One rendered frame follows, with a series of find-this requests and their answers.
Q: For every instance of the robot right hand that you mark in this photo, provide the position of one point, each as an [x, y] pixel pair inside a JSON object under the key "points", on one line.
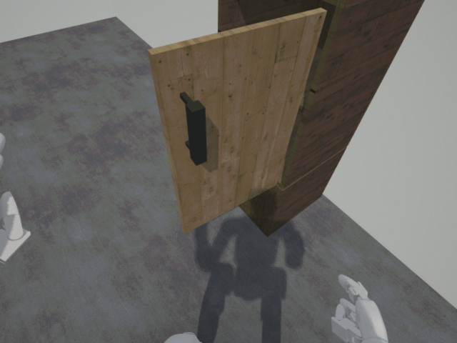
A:
{"points": [[365, 318]]}

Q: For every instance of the handle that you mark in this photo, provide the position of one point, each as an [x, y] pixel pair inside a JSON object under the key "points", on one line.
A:
{"points": [[196, 123]]}

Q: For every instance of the cupboard door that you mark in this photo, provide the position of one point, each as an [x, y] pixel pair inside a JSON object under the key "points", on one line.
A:
{"points": [[251, 81]]}

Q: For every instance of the robot left hand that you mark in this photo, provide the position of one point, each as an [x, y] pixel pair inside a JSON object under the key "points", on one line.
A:
{"points": [[14, 236]]}

